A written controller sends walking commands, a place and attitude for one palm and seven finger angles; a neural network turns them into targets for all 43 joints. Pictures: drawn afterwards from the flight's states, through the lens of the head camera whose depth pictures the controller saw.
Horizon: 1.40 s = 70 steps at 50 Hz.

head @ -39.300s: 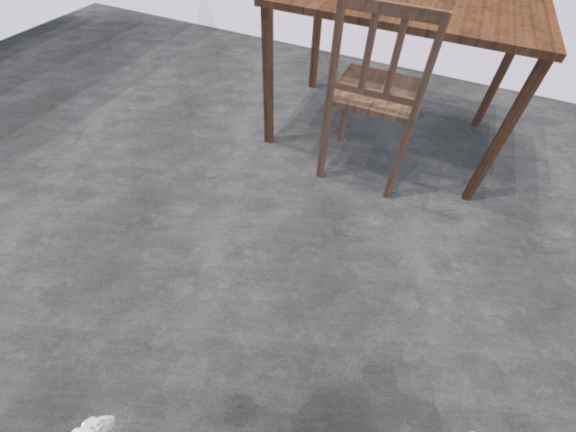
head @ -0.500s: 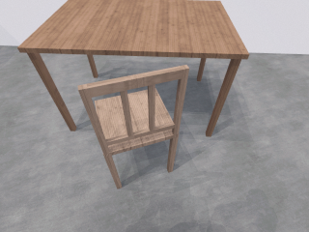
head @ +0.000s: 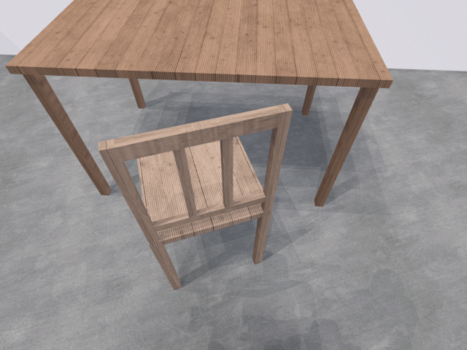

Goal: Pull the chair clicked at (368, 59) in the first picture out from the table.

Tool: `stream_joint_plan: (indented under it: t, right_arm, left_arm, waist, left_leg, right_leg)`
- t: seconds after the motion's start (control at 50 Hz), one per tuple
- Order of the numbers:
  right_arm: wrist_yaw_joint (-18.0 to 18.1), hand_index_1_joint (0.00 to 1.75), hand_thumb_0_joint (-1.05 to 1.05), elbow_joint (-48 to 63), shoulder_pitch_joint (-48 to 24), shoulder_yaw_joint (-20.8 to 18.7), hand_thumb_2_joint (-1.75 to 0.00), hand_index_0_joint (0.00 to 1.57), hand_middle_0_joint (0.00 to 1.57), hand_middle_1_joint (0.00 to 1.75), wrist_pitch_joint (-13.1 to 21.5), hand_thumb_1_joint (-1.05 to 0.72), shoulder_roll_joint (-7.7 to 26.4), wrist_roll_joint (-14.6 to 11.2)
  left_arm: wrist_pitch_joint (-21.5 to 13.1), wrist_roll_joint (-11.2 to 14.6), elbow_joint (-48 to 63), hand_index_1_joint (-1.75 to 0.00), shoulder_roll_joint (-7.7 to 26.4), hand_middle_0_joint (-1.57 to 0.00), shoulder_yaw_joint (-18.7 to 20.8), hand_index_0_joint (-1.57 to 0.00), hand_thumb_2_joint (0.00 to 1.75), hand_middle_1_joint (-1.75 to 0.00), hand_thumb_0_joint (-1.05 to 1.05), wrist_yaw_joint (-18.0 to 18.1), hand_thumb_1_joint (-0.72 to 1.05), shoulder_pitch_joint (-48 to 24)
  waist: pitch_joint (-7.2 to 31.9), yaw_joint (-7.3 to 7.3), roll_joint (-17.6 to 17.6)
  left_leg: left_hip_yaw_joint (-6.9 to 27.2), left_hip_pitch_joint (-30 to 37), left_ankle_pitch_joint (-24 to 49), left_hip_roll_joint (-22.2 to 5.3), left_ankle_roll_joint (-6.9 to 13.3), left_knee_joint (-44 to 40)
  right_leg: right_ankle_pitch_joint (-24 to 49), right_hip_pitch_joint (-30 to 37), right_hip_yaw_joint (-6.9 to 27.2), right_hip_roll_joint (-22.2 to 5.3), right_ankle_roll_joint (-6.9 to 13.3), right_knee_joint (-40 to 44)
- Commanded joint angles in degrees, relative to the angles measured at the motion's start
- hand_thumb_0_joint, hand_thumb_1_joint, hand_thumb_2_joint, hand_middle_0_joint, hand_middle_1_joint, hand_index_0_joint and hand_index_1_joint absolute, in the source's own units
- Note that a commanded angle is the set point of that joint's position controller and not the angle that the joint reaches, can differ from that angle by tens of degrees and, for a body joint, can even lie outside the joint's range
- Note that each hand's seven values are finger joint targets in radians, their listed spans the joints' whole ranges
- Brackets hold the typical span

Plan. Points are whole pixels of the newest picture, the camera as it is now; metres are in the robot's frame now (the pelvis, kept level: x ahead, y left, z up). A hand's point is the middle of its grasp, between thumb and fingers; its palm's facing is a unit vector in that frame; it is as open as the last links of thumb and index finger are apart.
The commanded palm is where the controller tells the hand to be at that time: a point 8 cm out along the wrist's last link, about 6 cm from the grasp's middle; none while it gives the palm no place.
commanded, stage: come to a stop and stand still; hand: left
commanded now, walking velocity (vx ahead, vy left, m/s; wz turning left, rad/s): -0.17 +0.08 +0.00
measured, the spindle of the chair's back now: (186, 185) +0.49 +0.13 -0.09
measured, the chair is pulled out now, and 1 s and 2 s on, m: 0.24 0.24 0.24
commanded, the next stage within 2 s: look again from close up in 0.68 s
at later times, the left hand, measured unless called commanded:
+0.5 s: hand out of the picture +0.04 +0.18 -0.16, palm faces -0.01 -0.97 -0.23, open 7.3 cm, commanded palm none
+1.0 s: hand out of the picture -0.01 +0.19 -0.17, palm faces +0.01 -0.98 -0.21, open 7.3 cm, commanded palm none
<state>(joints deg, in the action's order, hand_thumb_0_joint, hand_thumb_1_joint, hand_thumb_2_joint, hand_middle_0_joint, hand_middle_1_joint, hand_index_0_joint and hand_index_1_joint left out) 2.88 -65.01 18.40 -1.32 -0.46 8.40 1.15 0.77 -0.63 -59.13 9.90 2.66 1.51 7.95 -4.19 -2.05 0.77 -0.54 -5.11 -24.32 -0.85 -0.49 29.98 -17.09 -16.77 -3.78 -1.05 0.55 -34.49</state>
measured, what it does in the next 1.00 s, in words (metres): stands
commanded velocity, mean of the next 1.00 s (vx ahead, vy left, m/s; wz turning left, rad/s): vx -0.01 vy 0.00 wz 0.00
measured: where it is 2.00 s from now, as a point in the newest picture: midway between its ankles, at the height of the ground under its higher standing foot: outside the picture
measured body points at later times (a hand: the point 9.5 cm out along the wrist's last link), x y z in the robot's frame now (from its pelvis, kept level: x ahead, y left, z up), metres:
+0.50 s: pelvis -0.02 -0.01 +0.01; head +0.01 -0.01 +0.46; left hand +0.04 +0.23 -0.14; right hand +0.01 -0.24 -0.15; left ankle -0.09 +0.12 -0.73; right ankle +0.01 -0.11 -0.73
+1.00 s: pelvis -0.03 +0.01 +0.00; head -0.04 +0.01 +0.45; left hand -0.01 +0.24 -0.15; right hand -0.04 -0.21 -0.16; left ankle -0.09 +0.12 -0.73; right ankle +0.01 -0.11 -0.73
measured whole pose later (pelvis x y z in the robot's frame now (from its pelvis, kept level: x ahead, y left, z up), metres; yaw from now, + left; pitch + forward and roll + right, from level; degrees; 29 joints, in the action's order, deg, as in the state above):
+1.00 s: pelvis -0.03 +0.01 +0.00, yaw +0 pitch -2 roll +0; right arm 1.8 -61.3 19.1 0.3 0.7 8.7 0.7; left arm 0.2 -0.6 -63.4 9.3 -0.1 2.0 14.5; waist -0.6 -1.0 0.9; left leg -1.8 -5.9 -21.4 -0.4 0.4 29.0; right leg -12.3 -15.9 -3.4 -1.6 0.1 -29.9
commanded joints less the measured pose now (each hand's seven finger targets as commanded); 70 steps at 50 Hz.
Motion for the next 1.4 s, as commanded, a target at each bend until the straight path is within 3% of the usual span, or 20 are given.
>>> stream_joint_plan:
  t: [0.0,0.04,0.1,0.16,0.2,0.26,0.3,0.44,0.5,0.7,0.74,0.76,0.78,0.8,0.82,0.88,0.92,1.0,1.14,1.38]
  right_arm:
    - [0.6,0.30,0.00,2.3,5.9,-2.1,-0.90,0.20,0.20,0.30,0.1,-0.90,7.4,0.0]
    - [0.6,0.30,0.00,4.0,4.7,-2.7,-0.90,0.20,0.20,0.30,-0.3,-0.90,8.5,0.0]
    - [0.2,0.30,0.00,5.9,3.0,-3.1,-0.90,0.20,0.20,0.30,-1.1,-0.90,8.3,0.0]
    - [-0.6,0.30,0.00,6.7,2.9,-2.6,-0.90,0.20,0.20,0.30,-1.4,-0.90,6.7,0.3]
    - [-0.5,0.30,0.00,7.1,2.2,-2.4,-0.90,0.20,0.20,0.30,-0.7,-0.90,7.9,0.7]
    - [-0.1,0.30,0.00,7.5,0.1,-2.5,-0.90,0.20,0.20,0.30,-0.2,-0.90,9.5,0.4]
    - [-0.1,0.30,0.00,7.7,-1.0,-2.2,-0.90,0.20,0.20,0.30,-0.2,-0.90,9.2,0.3]
    - [-0.6,0.30,0.00,6.4,-2.0,-1.3,-0.90,0.20,0.20,0.30,-0.4,-0.90,8.4,0.0]
    - [-0.9,0.30,0.00,5.1,-1.8,-0.8,-0.90,0.20,0.20,0.30,-0.3,-0.90,8.0,0.1]
    - [-0.8,0.30,0.00,1.8,1.5,-0.2,-0.90,0.20,0.20,0.30,0.4,-0.90,7.2,0.1]
    - [-0.7,0.30,0.00,1.4,2.2,-0.1,-0.90,0.20,0.20,0.30,0.5,-0.90,7.0,0.1]
    - [-1.6,0.30,0.00,5.4,-2.4,-0.2,-0.90,0.20,0.20,0.30,2.6,-0.90,7.9,-0.7]
    - [-1.4,0.30,0.00,7.2,-2.1,0.2,-0.90,0.20,0.20,0.30,2.5,-0.90,6.8,-1.2]
    - [-1.0,0.30,0.00,6.4,3.0,0.2,-0.90,0.20,0.20,0.30,2.3,-0.90,3.9,-1.0]
    - [-0.9,0.30,0.00,5.9,4.8,0.2,-0.90,0.20,0.20,0.30,2.3,-0.90,3.8,-0.8]
    - [-0.9,0.30,0.00,5.6,4.8,0.4,-0.90,0.20,0.20,0.30,1.7,-0.90,4.4,-0.4]
    - [-1.1,0.30,0.00,5.7,3.8,0.7,-0.90,0.20,0.20,0.30,1.6,-0.90,4.9,-0.3]
    - [-1.1,0.30,0.00,5.5,4.6,1.0,-0.90,0.20,0.20,0.30,2.0,-0.90,5.1,-0.3]
    - [-1.1,0.30,0.00,4.6,4.8,1.1,-0.90,0.20,0.20,0.30,2.5,-0.90,4.9,-0.5]
    - [-0.7,0.30,0.00,2.6,5.4,1.4,-0.90,0.20,0.20,0.30,2.7,-0.90,3.7,-0.7]
  left_arm:
    - [-0.5,0.4,3.0,-0.30,7.0,-0.20,1.5,-0.20,0.90,-0.30,0.00,1.0,0.90,4.2]
    - [-0.4,0.0,3.5,-0.30,7.4,-0.20,1.8,-0.20,0.90,-0.30,0.00,0.9,0.90,4.1]
    - [0.1,-0.6,4.4,-0.30,7.7,-0.20,1.8,-0.20,0.90,-0.30,0.00,0.9,0.90,2.7]
    - [0.3,-0.7,4.8,-0.30,8.1,-0.20,1.6,-0.20,0.90,-0.30,0.00,0.5,0.90,0.4]
    - [0.1,-0.6,5.3,-0.30,6.5,-0.20,1.4,-0.20,0.90,-0.30,0.00,0.5,0.90,0.4]
    - [-0.3,-0.4,4.9,-0.30,6.4,-0.20,1.2,-0.20,0.90,-0.30,0.00,0.6,0.90,1.4]
    - [-0.2,-0.4,4.7,-0.30,6.4,-0.20,0.9,-0.20,0.90,-0.30,0.00,0.6,0.90,1.4]
    - [-0.6,-0.3,2.3,-0.30,7.3,-0.20,0.2,-0.20,0.90,-0.30,0.00,0.3,0.90,1.8]
    - [-0.8,-0.2,1.2,-0.30,7.2,-0.20,-0.1,-0.20,0.90,-0.30,0.00,0.3,0.90,1.8]
    - [-1.6,0.1,-1.7,-0.30,6.6,-0.20,-0.3,-0.20,0.90,-0.30,0.00,0.4,0.90,4.6]
    - [-1.7,0.2,-2.2,-0.30,6.2,-0.20,-0.3,-0.20,0.90,-0.30,0.00,0.5,0.90,5.1]
    - [-3.1,-0.1,-3.5,-0.30,7.5,-0.20,-0.7,-0.20,0.90,-0.30,0.00,2.8,0.90,12.7]
    - [-3.3,0.2,-4.2,-0.30,10.0,-0.20,-0.9,-0.20,0.90,-0.30,0.00,2.5,0.90,12.9]
    - [-3.1,0.3,-3.1,-0.30,8.8,-0.20,-0.8,-0.20,0.90,-0.30,0.00,2.3,0.90,11.8]
    - [-2.9,0.4,-2.6,-0.30,7.9,-0.20,-1.2,-0.20,0.90,-0.30,0.00,2.1,0.90,10.9]
    - [-1.7,0.3,-1.7,-0.30,6.2,-0.20,-1.7,-0.20,0.90,-0.30,0.00,1.2,0.90,7.4]
    - [-1.6,0.2,-1.8,-0.30,5.3,-0.20,-2.0,-0.20,0.90,-0.30,0.00,0.8,0.90,7.5]
    - [-1.6,0.2,-2.1,-0.30,4.5,-0.20,-2.2,-0.20,0.90,-0.30,0.00,0.6,0.90,8.7]
    - [-1.8,0.3,-2.6,-0.30,3.3,-0.20,-2.3,-0.20,0.90,-0.30,0.00,0.5,0.90,10.7]
    - [-1.9,0.1,-4.2,-0.30,1.7,-0.20,-2.2,-0.20,0.90,-0.30,0.00,0.5,0.90,13.4]
  waist:
    - [6.9,1.61,6.8]
    - [9.1,1.82,4.0]
    - [7.5,1.35,-2.2]
    - [3.8,0.09,-5.8]
    - [5.9,0.40,-2.9]
    - [10.5,0.92,1.1]
    - [8.6,1.04,3.0]
    - [3.5,1.02,-2.2]
    - [1.2,1.11,-1.0]
    - [2.0,1.20,-0.9]
    - [2.4,1.16,-0.8]
    - [5.5,4.37,-2.5]
    - [7.9,2.54,-2.5]
    - [12.1,0.93,-1.4]
    - [13.3,0.38,-0.6]
    - [4.5,0.69,0.5]
    - [-2.1,1.37,-1.0]
    - [-4.8,1.70,1.4]
    - [-1.8,1.86,-1.4]
    - [-1.6,2.01,0.1]
  left_leg:
    - [1.0,-0.4,54.6,-6.0,1.1,-1.4]
    - [0.7,0.0,51.0,-5.8,1.2,0.3]
    - [0.4,-3.3,31.8,-4.1,1.1,0.9]
    - [0.4,-4.0,16.5,-2.2,1.3,-2.0]
    - [2.8,-3.0,24.2,-5.7,2.6,-5.6]
    - [1.7,0.4,38.1,-6.2,2.0,-3.6]
    - [1.5,-0.3,36.0,-6.3,1.9,-5.0]
    - [1.1,-3.1,15.8,-4.8,1.9,-9.2]
    - [1.7,-4.2,10.5,-4.7,2.2,-11.8]
    - [1.4,-2.7,12.5,-4.6,2.2,-13.2]
    - [1.4,-2.7,13.4,-4.9,2.0,-13.2]
    - [-2.0,-9.1,14.2,-6.5,0.2,-2.0]
    - [-2.3,-9.5,12.7,-3.3,-0.7,-0.4]
    - [-1.2,-7.5,7.7,-2.3,-0.1,-2.8]
    - [-0.7,-5.8,11.2,-2.6,0.2,-3.4]
    - [1.8,-7.3,13.3,-4.8,1.3,-6.3]
    - [3.0,-11.4,11.4,-4.5,1.8,-8.0]
    - [4.4,-14.0,10.0,-4.6,2.3,-11.0]
    - [4.6,-12.8,9.7,-4.1,2.5,-11.6]
    - [4.2,-11.6,11.8,-4.1,2.6,-12.1]
  right_leg:
    - [37.0,8.6,3.7,-5.4,2.3,-1.1]
    - [36.9,8.7,4.2,-5.6,3.1,-1.0]
    - [33.6,7.4,7.3,-7.8,4.6,3.4]
    - [20.9,2.3,10.1,-9.3,4.6,9.4]
    - [21.6,4.2,6.5,-4.8,1.7,6.1]
    - [30.9,7.3,4.7,-4.6,1.5,2.5]
    - [27.8,6.6,4.7,-4.0,1.5,3.7]
    - [16.8,5.8,7.4,-4.6,1.1,11.8]
    - [8.4,5.1,8.2,-4.2,0.8,15.1]
    - [8.5,6.6,8.2,-4.2,0.9,17.2]
    - [10.4,7.1,7.8,-4.3,1.1,16.6]
    - [35.7,13.7,8.2,-8.4,0.1,9.7]
    - [49.7,16.9,8.5,-11.3,2.5,7.7]
    - [47.0,17.5,10.2,-12.3,3.6,6.3]
    - [41.7,15.8,8.5,-11.1,4.1,5.5]
    - [12.6,6.3,6.1,-6.7,3.0,8.7]
    - [5.1,3.5,6.1,-5.7,2.2,10.6]
    - [5.8,4.2,5.4,-4.7,1.7,9.9]
    - [8.7,7.3,4.9,-5.1,1.0,9.8]
    - [11.7,8.0,4.2,-5.4,0.8,9.6]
